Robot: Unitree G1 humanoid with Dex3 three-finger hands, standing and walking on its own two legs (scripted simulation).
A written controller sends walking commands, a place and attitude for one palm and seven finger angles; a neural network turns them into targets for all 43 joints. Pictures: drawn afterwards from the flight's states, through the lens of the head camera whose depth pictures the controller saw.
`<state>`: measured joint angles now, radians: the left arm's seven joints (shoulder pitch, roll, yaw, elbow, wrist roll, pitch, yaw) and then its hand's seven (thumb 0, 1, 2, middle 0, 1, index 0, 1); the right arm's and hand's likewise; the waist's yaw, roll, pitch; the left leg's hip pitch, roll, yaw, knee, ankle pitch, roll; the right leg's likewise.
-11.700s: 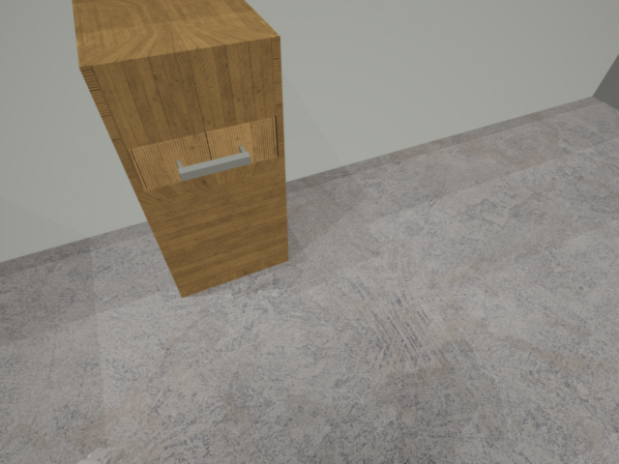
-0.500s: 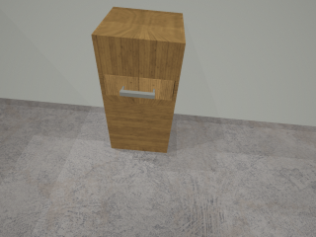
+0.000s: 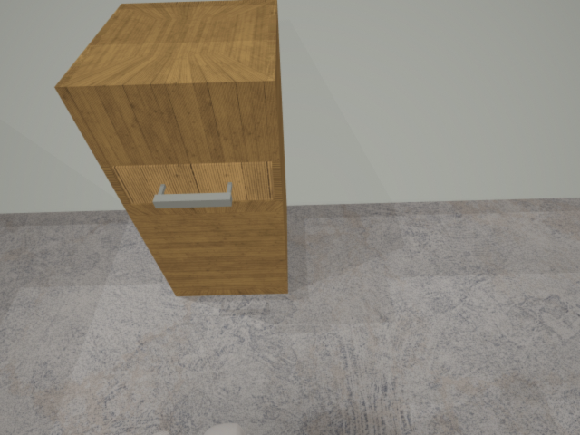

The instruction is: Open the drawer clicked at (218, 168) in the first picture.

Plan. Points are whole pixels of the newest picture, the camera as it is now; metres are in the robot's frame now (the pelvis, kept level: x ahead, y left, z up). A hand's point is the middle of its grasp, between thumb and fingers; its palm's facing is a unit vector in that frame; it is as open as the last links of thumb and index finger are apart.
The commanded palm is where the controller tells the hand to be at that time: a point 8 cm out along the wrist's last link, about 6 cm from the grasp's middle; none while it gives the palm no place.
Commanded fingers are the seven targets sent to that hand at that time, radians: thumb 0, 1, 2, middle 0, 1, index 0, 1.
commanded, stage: take the last steps up to it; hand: left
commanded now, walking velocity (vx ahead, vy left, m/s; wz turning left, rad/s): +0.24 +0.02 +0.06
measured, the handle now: (194, 193) +0.68 +0.27 -0.16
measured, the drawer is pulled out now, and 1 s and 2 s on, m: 0.00 0.00 0.00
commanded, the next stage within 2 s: come to a stop and stand still in 0.22 s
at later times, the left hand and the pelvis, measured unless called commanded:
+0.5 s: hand out of the picture +0.10 +0.18 -0.18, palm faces +0.08 -0.99 -0.15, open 7.4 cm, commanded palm none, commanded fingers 0.00 0.90 0.90 -0.20 -0.30 -0.20 -0.30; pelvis +0.15 +0.03 +0.00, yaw +0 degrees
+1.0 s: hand (196, 403) +0.19 +0.16 -0.14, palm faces +0.08 -0.95 -0.29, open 7.4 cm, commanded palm none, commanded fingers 0.00 0.90 0.90 -0.20 -0.30 -0.20 -0.30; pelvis +0.13 -0.03 +0.01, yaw +1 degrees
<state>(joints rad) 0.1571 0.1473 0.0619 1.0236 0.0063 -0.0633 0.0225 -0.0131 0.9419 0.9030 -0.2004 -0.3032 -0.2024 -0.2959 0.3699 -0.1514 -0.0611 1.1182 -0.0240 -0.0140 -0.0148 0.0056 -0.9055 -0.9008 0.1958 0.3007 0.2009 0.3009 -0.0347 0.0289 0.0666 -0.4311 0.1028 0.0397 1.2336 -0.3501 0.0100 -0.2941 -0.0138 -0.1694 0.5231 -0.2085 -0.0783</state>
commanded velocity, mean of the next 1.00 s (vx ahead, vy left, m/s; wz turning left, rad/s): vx -0.04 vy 0.04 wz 0.01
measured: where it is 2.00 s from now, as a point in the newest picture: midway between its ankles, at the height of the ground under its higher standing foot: outside the picture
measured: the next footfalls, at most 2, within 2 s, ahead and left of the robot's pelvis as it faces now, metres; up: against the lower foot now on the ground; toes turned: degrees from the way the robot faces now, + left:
left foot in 0.34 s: +0.20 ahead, +0.14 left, +0.00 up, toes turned +8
right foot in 0.66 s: +0.21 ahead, -0.11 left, +0.00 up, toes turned -5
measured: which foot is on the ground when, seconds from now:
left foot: up 0.00-0.32, down 0.34-0.70, up 0.72-1.00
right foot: down 0.00-0.36, up 0.38-0.64, down 0.66-1.00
